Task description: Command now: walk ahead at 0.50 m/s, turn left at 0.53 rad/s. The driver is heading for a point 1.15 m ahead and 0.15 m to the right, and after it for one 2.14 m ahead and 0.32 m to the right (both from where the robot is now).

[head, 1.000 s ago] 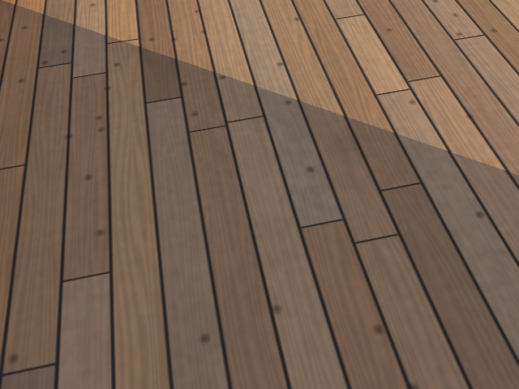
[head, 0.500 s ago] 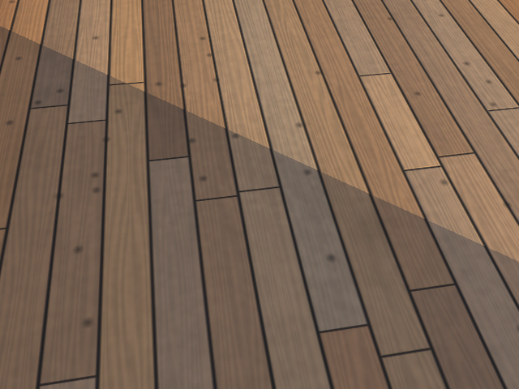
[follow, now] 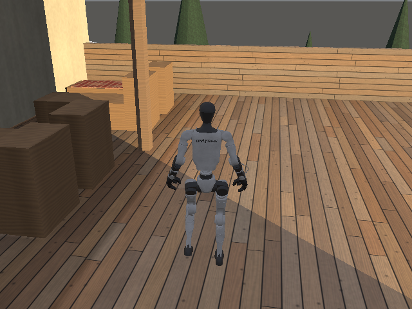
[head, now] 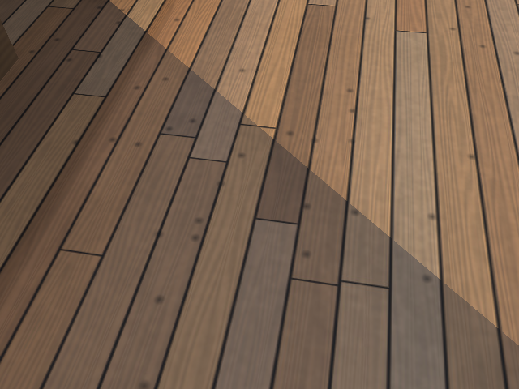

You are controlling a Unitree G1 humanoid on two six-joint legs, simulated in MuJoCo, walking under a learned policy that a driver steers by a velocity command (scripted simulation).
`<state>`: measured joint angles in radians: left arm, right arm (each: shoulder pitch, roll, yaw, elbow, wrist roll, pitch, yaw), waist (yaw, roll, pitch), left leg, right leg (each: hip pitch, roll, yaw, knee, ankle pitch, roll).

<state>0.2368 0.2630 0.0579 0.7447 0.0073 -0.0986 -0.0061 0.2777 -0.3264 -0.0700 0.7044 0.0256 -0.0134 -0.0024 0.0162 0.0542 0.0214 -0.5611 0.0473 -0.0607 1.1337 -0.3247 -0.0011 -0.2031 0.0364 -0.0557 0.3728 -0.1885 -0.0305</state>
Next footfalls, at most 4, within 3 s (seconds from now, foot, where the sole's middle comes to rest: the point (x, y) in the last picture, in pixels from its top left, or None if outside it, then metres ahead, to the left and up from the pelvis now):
0.30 left None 0.32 0.17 -0.78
0.80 right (330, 357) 0.57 -0.12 -0.78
1.32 left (292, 242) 0.93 -0.03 -0.78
1.82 right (363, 184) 1.17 -0.28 -0.78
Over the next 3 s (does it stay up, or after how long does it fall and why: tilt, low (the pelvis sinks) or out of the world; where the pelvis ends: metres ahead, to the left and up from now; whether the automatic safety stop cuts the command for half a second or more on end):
stays up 1.63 -0.20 -0.01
